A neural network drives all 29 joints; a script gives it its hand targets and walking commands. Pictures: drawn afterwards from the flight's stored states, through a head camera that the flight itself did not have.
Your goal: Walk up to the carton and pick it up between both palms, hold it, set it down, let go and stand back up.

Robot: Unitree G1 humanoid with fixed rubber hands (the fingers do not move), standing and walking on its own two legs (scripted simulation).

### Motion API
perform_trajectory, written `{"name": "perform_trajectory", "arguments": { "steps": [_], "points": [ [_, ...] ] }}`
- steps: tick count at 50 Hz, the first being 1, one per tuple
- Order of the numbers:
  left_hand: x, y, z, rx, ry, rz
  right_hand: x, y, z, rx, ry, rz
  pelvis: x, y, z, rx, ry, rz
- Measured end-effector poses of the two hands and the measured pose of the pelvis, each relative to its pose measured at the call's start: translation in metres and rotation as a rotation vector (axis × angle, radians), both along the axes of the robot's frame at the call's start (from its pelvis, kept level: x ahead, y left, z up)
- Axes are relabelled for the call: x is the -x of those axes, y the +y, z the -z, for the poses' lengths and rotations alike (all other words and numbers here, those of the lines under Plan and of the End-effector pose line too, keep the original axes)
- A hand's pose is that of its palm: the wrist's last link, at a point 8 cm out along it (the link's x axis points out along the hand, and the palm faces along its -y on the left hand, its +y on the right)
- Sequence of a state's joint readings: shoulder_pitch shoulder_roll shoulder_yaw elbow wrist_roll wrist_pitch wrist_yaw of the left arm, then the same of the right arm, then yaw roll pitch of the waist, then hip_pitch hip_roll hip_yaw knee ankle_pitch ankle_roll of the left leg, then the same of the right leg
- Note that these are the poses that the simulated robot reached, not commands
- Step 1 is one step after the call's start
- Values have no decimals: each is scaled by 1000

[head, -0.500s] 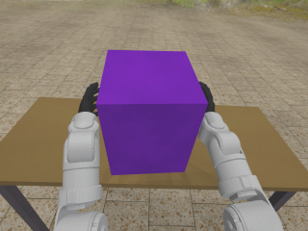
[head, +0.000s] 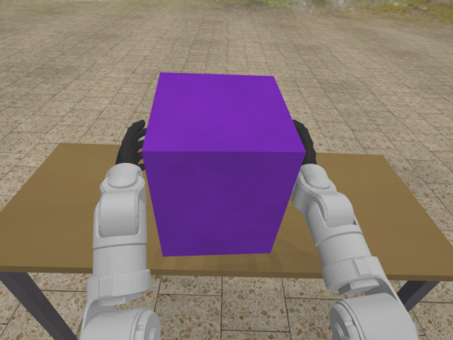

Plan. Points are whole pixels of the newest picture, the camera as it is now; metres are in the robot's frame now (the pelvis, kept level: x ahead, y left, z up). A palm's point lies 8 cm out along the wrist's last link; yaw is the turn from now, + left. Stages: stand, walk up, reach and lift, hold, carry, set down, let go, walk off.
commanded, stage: hold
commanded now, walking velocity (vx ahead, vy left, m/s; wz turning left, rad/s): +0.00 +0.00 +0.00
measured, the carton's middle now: (217, 167) +0.38 +0.01 +0.17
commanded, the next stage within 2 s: none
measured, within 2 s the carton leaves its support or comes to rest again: neither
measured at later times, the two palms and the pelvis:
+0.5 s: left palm (131, 166) +0.36 +0.15 +0.20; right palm (302, 168) +0.35 -0.14 +0.19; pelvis +0.00 +0.00 +0.00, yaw +0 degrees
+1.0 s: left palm (127, 168) +0.35 +0.16 +0.20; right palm (300, 168) +0.35 -0.14 +0.19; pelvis +0.00 +0.00 +0.00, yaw +0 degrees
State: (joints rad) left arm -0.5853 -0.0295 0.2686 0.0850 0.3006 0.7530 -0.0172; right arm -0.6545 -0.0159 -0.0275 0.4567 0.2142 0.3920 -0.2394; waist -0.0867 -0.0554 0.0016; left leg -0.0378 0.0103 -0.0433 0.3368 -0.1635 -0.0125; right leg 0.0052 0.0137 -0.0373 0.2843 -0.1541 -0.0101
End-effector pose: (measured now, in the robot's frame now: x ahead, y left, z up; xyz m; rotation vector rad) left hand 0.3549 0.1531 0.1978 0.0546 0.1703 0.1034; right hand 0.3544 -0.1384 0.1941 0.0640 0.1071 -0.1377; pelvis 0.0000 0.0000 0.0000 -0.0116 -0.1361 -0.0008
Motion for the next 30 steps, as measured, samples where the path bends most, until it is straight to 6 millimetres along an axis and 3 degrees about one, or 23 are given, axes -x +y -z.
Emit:
{"name": "perform_trajectory", "arguments": {
  "steps": [30],
  "points": [
    [-3,-2,-1,-18,-2,3,-1,-2,4,-9,-4,7,0,3,0,1,16,5]
  ]
}}
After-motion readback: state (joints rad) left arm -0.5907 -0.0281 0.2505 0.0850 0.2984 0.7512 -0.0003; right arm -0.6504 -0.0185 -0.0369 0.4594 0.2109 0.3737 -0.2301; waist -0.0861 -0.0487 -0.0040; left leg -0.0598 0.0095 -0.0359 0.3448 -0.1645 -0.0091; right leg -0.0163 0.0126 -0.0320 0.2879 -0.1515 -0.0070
